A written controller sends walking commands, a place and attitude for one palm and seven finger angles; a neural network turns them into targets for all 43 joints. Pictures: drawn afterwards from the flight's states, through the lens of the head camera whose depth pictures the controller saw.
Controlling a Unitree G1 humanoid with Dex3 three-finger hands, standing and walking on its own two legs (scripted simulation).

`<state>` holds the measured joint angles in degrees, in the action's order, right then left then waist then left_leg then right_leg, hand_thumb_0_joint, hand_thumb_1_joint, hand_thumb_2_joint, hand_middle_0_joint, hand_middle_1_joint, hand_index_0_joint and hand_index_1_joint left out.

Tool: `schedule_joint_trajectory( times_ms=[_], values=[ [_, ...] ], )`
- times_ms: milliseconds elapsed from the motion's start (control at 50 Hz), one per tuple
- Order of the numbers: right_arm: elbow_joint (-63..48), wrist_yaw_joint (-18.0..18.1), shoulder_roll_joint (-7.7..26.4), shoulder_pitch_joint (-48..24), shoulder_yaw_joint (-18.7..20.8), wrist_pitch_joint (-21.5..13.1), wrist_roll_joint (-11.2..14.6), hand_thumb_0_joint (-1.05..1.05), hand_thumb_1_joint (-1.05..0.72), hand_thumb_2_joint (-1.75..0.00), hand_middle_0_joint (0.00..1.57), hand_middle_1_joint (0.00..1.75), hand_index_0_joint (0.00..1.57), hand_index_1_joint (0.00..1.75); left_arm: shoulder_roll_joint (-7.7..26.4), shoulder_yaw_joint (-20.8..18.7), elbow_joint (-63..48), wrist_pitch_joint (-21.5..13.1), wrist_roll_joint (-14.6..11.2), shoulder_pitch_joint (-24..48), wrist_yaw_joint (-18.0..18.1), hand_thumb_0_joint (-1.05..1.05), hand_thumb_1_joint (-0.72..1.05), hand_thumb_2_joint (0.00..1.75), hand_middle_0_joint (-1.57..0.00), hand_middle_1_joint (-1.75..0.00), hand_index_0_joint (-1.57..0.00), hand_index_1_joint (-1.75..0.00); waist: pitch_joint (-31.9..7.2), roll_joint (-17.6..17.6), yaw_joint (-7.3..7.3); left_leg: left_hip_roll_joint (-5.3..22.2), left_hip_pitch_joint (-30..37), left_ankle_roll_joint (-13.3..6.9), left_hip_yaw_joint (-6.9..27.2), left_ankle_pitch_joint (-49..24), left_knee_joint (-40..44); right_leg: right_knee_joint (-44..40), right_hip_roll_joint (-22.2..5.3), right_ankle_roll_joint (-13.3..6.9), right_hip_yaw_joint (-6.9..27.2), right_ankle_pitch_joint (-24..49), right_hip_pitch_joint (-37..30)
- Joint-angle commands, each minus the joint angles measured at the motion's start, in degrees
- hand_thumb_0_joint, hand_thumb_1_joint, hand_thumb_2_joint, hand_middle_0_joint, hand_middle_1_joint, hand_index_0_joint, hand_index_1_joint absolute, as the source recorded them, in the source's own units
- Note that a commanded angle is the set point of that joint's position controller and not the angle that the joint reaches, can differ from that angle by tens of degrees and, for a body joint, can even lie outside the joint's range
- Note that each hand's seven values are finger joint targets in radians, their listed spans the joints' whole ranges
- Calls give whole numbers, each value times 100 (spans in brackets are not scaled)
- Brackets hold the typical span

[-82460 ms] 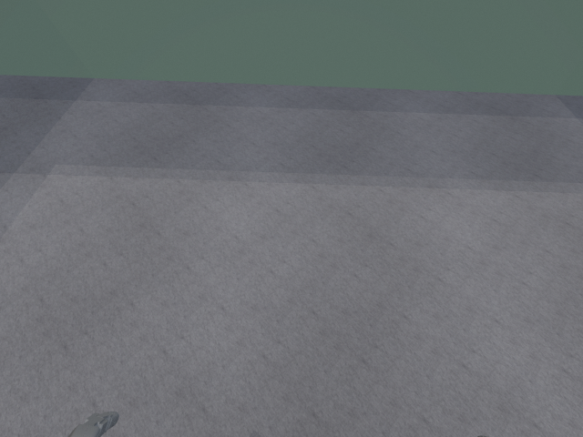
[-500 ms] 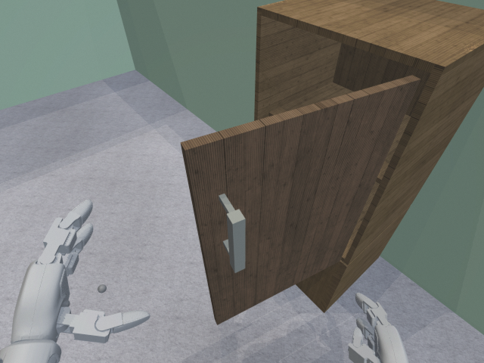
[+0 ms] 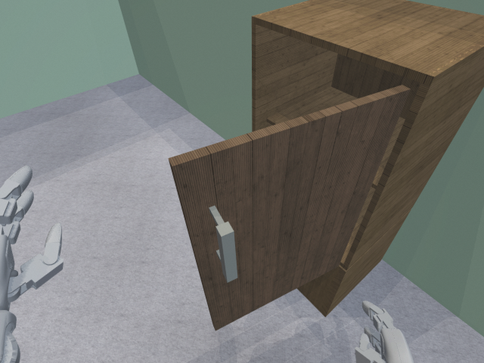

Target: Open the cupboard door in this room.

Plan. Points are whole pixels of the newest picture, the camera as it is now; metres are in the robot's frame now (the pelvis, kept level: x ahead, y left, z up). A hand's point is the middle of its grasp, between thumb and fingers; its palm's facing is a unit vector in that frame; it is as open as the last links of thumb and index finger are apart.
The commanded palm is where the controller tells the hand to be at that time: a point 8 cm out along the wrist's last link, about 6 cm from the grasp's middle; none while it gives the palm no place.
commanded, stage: draw the hand back to the body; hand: left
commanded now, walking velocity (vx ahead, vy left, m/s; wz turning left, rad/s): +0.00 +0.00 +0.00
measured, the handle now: (222, 245) +0.29 +0.07 +0.07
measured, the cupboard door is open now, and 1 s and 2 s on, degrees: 77 77 77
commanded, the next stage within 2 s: step back with the hand held close in 0.34 s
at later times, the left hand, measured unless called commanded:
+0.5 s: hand (58, 261) +0.18 +0.25 +0.17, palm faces +0.46 -0.79 -0.40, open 7.4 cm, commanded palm +0.13 +0.29 +0.18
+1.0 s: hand (20, 299) +0.13 +0.27 +0.16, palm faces +0.42 -0.76 -0.50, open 7.4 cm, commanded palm +0.08 +0.31 +0.18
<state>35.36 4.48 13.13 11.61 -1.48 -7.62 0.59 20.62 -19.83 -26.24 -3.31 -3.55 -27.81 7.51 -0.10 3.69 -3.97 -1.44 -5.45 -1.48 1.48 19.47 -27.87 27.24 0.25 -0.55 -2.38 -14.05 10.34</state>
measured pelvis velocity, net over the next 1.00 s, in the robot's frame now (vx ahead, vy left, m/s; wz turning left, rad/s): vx -0.07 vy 0.01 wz -0.03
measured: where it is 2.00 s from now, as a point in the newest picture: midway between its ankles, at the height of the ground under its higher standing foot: outside the picture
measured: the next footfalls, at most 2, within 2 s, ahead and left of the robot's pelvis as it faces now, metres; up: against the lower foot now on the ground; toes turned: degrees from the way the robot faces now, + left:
right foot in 1.34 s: -0.09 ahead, -0.11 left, +0.00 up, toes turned +3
left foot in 1.66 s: -0.10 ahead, +0.11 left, +0.00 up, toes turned -2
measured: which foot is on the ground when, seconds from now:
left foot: down 0.00-1.00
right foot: down 0.00-1.00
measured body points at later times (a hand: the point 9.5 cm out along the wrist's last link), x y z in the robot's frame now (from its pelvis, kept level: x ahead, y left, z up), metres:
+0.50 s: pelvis -0.01 -0.01 +0.00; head -0.03 -0.03 +0.45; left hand +0.15 +0.29 +0.19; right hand +0.18 -0.23 -0.08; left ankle -0.05 +0.10 -0.74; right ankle +0.01 -0.11 -0.74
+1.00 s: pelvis -0.07 +0.01 -0.01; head -0.06 +0.02 +0.44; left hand +0.11 +0.31 +0.19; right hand +0.10 -0.24 -0.08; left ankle -0.05 +0.10 -0.74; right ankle +0.01 -0.11 -0.74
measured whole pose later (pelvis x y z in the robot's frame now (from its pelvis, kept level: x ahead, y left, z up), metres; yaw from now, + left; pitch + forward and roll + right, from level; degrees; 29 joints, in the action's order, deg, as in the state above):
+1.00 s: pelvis -0.07 +0.01 -0.01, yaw -2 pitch -2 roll +0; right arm 31.8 4.1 12.4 11.0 0.6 -1.8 0.7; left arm 23.8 -25.6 -28.8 -10.5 -0.7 -31.2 8.4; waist 2.2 -1.3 -0.4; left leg -2.7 -16.3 -2.7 -1.3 16.3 -34.0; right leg 32.2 -0.9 0.4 0.1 -9.4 21.3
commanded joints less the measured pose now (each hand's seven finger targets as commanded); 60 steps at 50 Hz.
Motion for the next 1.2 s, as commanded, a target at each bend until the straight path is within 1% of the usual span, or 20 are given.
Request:
schedule_joint_trajectory(
  times_ms=[0, 100, 220, 260, 400, 440, 460, 480, 500, 560, 620, 680, 720, 840, 920, 980, 1060, 1100, 1140, 1180],
  values=[
    [-902, 16, 533, -701, 237, -288, 13, 0, -90, -90, 20, 30, 20, 30, 758, -499, -968, -393, -35, 383, 29, 0, 90, 90, -20, -30, -20, -30, -294, 66, 18, 195, -481, 118, -40, -2009, 533, -360, -91, -85, 87, 1279, -658],
    [-892, -5, 554, -735, 281, -226, 5, 0, -90, -90, 20, 30, 20, 30, 849, -528, -958, -425, -25, 407, 16, 0, 90, 90, -20, -30, -20, -30, -388, -250, 4, 190, -433, 52, -63, -1912, 560, -430, -84, -63, 113, 1291, -758],
    [-877, 26, 528, -776, 257, -273, -3, 0, -90, -90, 20, 30, 20, 30, 1078, -707, -1208, -484, 9, 577, 53, 0, 90, 90, -20, -30, -20, -30, -491, 78, -30, 164, -394, 68, -66, -1863, 580, -487, -93, -96, 173, 1278, -874],
    [-862, 22, 489, -785, 242, -292, -4, 0, -90, -90, 20, 30, 20, 30, 990, -659, -1127, -478, 1, 515, 60, 0, 90, 90, -20, -30, -20, -30, -369, 205, -18, 158, -392, 68, -82, -1804, 612, -511, -98, -83, 159, 1234, -802],
    [-840, 1, 513, -821, 265, -264, 9, 0, -90, -90, 20, 30, 20, 30, 849, -537, -813, -500, -9, 569, 18, 0, 90, 90, -20, -30, -20, -30, -91, -112, 10, 174, -442, 26, -72, -1371, 689, -669, -71, -58, 175, 730, -635],
    [-804, 16, 540, -820, 263, -271, 7, 0, -90, -90, 20, 30, 20, 30, 980, -601, -839, -526, 4, 943, 47, 0, 90, 90, -20, -30, -20, -30, -150, -97, 44, 172, -411, 20, -58, -1351, 702, -660, -78, -67, 184, 728, -646],
    [-967, -6, 673, -595, 291, -162, 53, 0, -90, -90, 20, 30, 20, 30, 1686, -1381, -965, -780, 11, 1445, 68, 0, 90, 90, -20, -30, -20, -30, 264, -416, 269, 287, -807, -89, 106, -947, 584, -1021, -331, -40, 813, 838, -241],
    [-856, -8, 599, -628, 312, -78, 25, 0, -90, -90, 20, 30, 20, 30, 1245, -1069, -464, -811, 22, 871, -3, 0, 90, 90, -20, -30, -20, -30, 131, -769, 296, 242, -671, -105, 137, -921, 412, -1119, -469, -56, 873, 833, -212],
    [-875, -26, 602, -688, 333, 5, 8, 0, -90, -90, 20, 30, 20, 30, 1080, -890, -351, -792, 62, 543, -37, 0, 90, 90, -20, -30, -20, -30, 87, -843, 304, 232, -545, -115, 110, -1056, 325, -1156, -516, -68, 935, 970, -125],
    [-943, -46, 677, -706, 353, 123, -27, 0, -90, -90, 20, 30, 20, 30, 949, -699, -739, -909, 108, 292, -46, 0, 90, 90, -20, -30, -20, -30, -280, -225, 329, 315, -619, -46, 108, -1537, 434, -796, -535, -67, 735, 1623, -388],
    [-1024, -39, 716, -730, 399, 205, -26, 0, -90, -90, 20, 30, 20, 30, 1142, -860, -1183, -957, 124, 31, 25, 0, 90, 90, -20, -30, -20, -30, -716, 97, 285, 433, -758, -2, 199, -2070, 522, -372, -490, -46, 577, 2126, -727],
    [-1162, -36, 673, -685, 456, 290, -2, 0, -90, -90, 20, 30, 20, 30, 1305, -1093, -1445, -981, 140, -230, 92, 0, 90, 90, -20, -30, -20, -30, -1021, -163, 285, 502, -1032, 2, 237, -2304, 438, -66, -439, -12, 569, 2469, -956],
    [-1171, -3, 683, -720, 484, 323, 0, 0, -90, -90, 20, 30, 20, 30, 1512, -1309, -1612, -1018, 151, -312, 150, 0, 90, 90, -20, -30, -20, -30, -1104, 56, 268, 536, -1247, 14, 311, -2302, 467, 130, -453, -27, 544, 2586, -1060],
    [-1248, 30, 662, -659, 519, 341, 1, 0, -90, -90, 20, 30, 20, 30, 1259, -1268, -1396, -1044, 180, -480, 164, 0, 90, 90, -20, -30, -20, -30, -677, 165, 305, 808, -2231, -184, 503, -1313, 806, 666, -236, 103, 495, 1903, -1063],
    [-1230, 42, 736, -580, 537, 295, 16, 0, -90, -90, 20, 30, 20, 30, 1156, -1148, -1302, -1054, 256, -237, 163, 0, 90, 90, -20, -30, -20, -30, -361, 173, 342, 855, -3046, -339, 548, 62, 863, 883, -243, 103, 657, 1524, -1132],
    [-1286, 35, 755, -497, 510, 259, 8, 0, -90, -90, 20, 30, 20, 30, 1115, -1063, -1280, -1071, 323, 51, 175, 0, 90, 90, -20, -30, -20, -30, -69, -178, 395, 753, -3605, -404, 563, 1268, 686, 719, -351, 60, 950, 732, -939],
    [-1262, 31, 718, -419, 486, 204, -34, 0, -90, -90, 20, 30, 20, 30, 1290, -1133, -1533, -1163, 358, 331, 238, 0, 90, 90, -20, -30, -20, -30, -56, -725, 438, 408, -2960, -309, 449, 1554, -99, -327, -731, -124, 1511, -919, 169],
    [-1214, 7, 677, -398, 451, 179, -38, 0, -90, -90, 20, 30, 20, 30, 1369, -1172, -1702, -1209, 325, 343, 274, 0, 90, 90, -20, -30, -20, -30, -163, -748, 465, 295, -2354, -226, 384, 1296, -446, -672, -889, -223, 1583, -1491, 819],
    [-1183, 31, 680, -400, 425, 166, -50, 0, -90, -90, 20, 30, 20, 30, 1417, -1257, -1882, -1279, 298, 200, 326, 0, 90, 90, -20, -30, -20, -30, -325, -239, 480, 401, -2267, -245, 564, 1227, -67, -361, -746, -176, 1249, -1271, 737],
    [-1245, 41, 748, -412, 442, 120, -41, 0, -90, -90, 20, 30, 20, 30, 1386, -1374, -1957, -1327, 312, 12, 340, 0, 90, 90, -20, -30, -20, -30, -446, 429, 444, 781, -3093, -397, 972, 1557, 783, 684, -289, 23, 787, -657, -135]
  ],
)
